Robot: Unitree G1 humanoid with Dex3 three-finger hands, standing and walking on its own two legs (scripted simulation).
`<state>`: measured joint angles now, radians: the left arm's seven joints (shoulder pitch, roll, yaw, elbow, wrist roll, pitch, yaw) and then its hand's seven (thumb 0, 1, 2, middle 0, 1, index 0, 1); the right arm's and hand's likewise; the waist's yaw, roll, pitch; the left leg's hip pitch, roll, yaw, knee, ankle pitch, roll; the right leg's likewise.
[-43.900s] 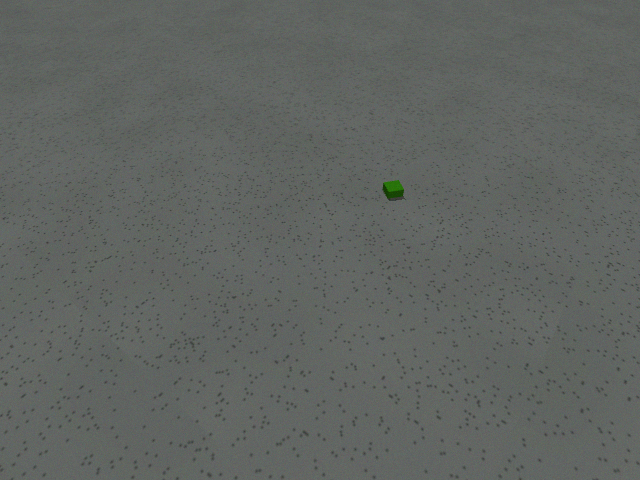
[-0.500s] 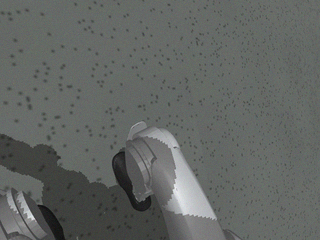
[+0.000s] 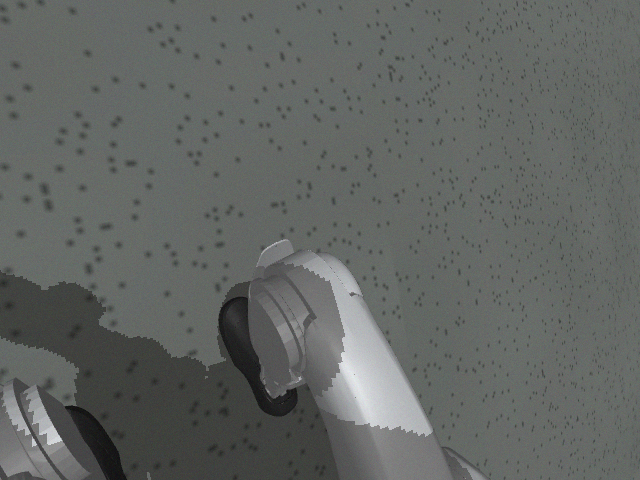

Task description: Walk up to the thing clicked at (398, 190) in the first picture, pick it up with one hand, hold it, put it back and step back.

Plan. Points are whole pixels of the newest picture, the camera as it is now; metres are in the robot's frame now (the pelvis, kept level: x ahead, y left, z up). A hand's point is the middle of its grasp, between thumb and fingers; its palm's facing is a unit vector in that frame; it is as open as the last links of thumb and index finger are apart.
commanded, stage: rest palm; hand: left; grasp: from above
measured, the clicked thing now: out of the picture +0.49 +0.39 -0.30
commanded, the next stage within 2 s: close in 0.42 s
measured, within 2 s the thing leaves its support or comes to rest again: neither
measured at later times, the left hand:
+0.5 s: hand out of the picture +0.47 +0.37 -0.26, palm faces -0.28 -0.35 -0.89, open 13.6 cm
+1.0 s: hand out of the picture +0.47 +0.38 -0.27, palm faces -0.29 -0.35 -0.89, open 12.9 cm
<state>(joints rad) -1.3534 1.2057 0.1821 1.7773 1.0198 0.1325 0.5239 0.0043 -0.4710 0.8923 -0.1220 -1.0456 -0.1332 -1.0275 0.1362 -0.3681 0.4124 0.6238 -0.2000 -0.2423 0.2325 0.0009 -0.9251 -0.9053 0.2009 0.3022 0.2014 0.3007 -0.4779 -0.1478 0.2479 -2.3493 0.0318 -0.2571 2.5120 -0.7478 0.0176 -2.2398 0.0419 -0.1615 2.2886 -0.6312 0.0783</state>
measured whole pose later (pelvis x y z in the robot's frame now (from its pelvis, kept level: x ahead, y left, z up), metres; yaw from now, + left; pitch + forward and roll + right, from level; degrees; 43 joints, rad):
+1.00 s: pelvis +0.00 +0.00 +0.00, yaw -1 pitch +31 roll -18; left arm -1.35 1.23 0.17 1.76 1.00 0.14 0.52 0.00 -0.30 0.79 -0.21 -0.98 -0.24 -0.95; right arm 0.12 -0.38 0.43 0.60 -0.20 -0.22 0.23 0.00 -0.91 -0.90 0.20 0.30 0.20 0.30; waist -0.48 -0.17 0.27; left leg -2.35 0.03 -0.27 2.50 -0.74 0.02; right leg -2.23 0.04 -0.17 2.27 -0.62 0.08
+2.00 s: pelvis +0.00 +0.00 +0.00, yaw -1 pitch +31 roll -17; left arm -1.36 1.24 0.17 1.75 0.97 0.14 0.52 0.00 0.10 0.45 -0.54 -0.67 -0.56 -0.62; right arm 0.11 -0.37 0.44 0.61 -0.21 -0.22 0.22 0.00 -0.91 -0.89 0.20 0.30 0.20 0.30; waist -0.48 -0.17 0.28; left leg -2.35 0.03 -0.27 2.50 -0.74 0.02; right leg -2.23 0.04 -0.17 2.27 -0.63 0.08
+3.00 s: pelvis +0.00 +0.00 +0.01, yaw +0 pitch +31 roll -17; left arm -1.35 1.23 0.17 1.75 0.96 0.15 0.53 0.00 0.14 0.22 -0.70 -0.43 -0.70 -0.38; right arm 0.11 -0.37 0.44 0.61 -0.21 -0.20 0.22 0.01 -0.91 -0.89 0.20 0.30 0.20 0.30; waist -0.48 -0.16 0.27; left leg -2.34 0.03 -0.27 2.50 -0.74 0.02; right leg -2.22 0.03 -0.17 2.26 -0.63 0.08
